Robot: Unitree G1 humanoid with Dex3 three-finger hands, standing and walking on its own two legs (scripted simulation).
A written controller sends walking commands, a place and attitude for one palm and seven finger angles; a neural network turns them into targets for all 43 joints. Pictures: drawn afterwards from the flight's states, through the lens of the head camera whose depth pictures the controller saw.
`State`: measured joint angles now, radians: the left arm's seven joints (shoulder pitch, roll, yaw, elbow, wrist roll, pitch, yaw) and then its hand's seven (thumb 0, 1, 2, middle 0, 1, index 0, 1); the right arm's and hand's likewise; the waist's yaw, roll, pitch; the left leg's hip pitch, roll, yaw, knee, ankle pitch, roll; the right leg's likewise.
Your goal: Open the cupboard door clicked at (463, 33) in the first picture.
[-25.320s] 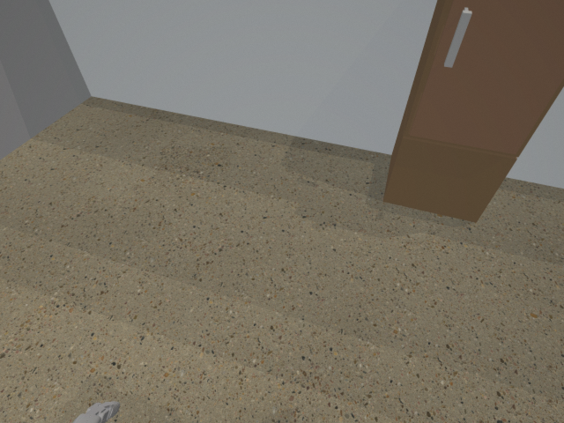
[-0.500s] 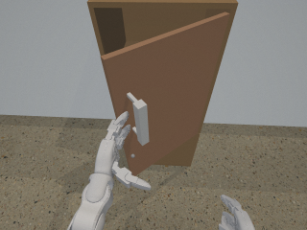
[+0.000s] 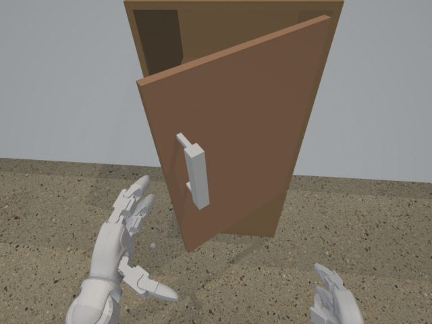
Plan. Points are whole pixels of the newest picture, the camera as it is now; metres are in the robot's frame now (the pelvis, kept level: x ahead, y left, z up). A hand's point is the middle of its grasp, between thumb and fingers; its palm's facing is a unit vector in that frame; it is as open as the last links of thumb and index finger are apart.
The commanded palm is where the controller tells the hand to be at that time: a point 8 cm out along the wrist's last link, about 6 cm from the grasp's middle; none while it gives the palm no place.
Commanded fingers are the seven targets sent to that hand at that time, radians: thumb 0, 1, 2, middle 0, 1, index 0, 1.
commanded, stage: slide the hand sideways off the handle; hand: left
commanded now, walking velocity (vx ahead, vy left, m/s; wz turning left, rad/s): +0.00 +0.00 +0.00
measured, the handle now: (192, 172) +0.38 +0.08 +0.08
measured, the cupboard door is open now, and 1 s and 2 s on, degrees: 40 40 40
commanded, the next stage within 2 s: draw the hand back to the body in 0.08 s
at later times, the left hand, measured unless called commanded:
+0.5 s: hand (124, 249) +0.21 +0.16 +0.11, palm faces -0.02 -1.00 -0.08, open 16.3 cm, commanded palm +0.18 +0.22 +0.12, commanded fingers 0.00 -0.50 0.30 -0.15 -0.30 -0.15 -0.30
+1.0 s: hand (53, 243) +0.19 +0.24 +0.15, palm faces +0.28 -0.90 -0.34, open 13.7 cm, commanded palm +0.15 +0.28 +0.16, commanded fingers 0.00 0.27 0.63 -0.18 -0.30 -0.18 -0.30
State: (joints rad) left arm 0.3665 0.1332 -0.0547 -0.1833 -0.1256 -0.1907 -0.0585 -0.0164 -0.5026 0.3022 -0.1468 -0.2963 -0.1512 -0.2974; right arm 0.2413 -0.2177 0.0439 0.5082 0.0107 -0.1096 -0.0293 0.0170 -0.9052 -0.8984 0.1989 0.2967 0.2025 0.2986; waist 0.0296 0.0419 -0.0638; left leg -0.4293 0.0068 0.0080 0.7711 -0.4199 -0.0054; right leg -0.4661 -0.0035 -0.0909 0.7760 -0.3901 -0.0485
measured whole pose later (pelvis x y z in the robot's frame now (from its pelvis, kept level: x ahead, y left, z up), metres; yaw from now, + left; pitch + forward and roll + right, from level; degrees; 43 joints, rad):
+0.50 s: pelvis -0.01 +0.00 +0.00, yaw +0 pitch +3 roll +0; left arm 0.39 0.21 0.07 -0.24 -0.22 -0.12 -0.16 -0.02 -0.50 0.30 -0.15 -0.30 -0.15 -0.30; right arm 0.27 -0.24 0.06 0.53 0.04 -0.18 -0.07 0.02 -0.90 -0.90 0.20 0.30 0.20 0.30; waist 0.03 0.06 -0.07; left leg -0.41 0.01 0.00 0.77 -0.41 0.00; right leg -0.44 0.00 -0.09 0.76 -0.37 -0.05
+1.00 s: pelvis +0.00 +0.03 +0.03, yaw +0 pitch -3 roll -1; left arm 0.50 0.29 0.13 -0.40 -0.03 -0.08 0.11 -0.01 -0.06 0.49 -0.17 -0.30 -0.17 -0.30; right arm 0.22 -0.22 0.06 0.61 0.00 -0.18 -0.09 0.02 -0.90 -0.90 0.20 0.30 0.20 0.30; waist 0.07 0.06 0.02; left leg -0.15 -0.02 0.02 0.51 -0.30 0.03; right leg -0.17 -0.01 -0.07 0.48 -0.25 -0.01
